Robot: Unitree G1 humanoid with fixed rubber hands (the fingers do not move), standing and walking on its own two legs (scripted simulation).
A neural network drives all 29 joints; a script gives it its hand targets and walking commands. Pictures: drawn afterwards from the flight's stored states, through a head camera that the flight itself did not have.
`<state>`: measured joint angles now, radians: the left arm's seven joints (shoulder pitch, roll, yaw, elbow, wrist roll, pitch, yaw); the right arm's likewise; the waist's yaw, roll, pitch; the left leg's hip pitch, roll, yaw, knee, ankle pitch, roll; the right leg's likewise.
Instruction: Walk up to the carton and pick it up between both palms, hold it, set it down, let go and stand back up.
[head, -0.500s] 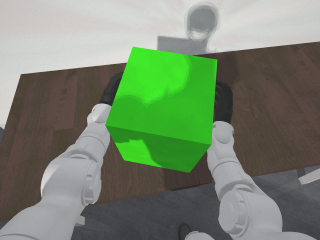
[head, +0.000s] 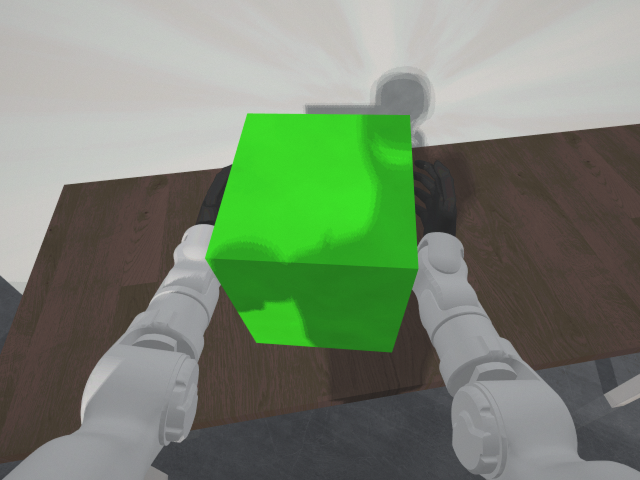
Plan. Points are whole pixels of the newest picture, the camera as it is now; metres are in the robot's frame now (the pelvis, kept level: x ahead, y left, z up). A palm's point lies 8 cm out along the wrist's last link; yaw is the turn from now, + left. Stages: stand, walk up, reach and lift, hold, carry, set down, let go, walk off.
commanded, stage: reach and lift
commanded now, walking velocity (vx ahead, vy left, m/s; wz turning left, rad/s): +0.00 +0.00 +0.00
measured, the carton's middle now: (324, 241) +0.40 -0.05 +0.07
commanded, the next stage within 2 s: none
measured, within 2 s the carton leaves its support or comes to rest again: neither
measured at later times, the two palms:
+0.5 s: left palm (196, 200) +0.42 +0.10 +0.15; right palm (442, 204) +0.37 -0.19 +0.14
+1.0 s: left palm (175, 192) +0.40 +0.11 +0.19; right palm (444, 181) +0.37 -0.18 +0.18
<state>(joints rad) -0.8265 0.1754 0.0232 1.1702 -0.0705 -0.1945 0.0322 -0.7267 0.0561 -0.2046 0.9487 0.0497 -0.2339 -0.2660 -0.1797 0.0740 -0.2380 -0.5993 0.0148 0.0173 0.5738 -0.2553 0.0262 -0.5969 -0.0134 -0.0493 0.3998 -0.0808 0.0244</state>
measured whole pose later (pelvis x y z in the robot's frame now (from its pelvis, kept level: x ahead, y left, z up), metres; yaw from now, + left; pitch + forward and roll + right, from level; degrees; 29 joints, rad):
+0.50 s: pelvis -0.01 +0.00 +0.00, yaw +0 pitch +10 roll -2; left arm -0.83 0.15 0.02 0.90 -0.07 0.25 0.08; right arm -0.73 -0.01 -0.15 0.78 0.18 0.12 -0.29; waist -0.13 0.06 -0.24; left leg -0.49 0.01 0.02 0.56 -0.25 0.03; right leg -0.49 -0.01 -0.05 0.40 -0.08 0.02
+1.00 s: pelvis -0.02 -0.01 +0.00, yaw +0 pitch +6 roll -2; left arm -0.86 0.12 0.05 0.76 0.00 0.49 0.13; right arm -0.79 -0.06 -0.17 0.75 0.19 0.31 -0.25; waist -0.08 0.03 -0.23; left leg -0.42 0.01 0.02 0.55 -0.25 0.03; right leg -0.42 -0.01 -0.05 0.40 -0.08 0.02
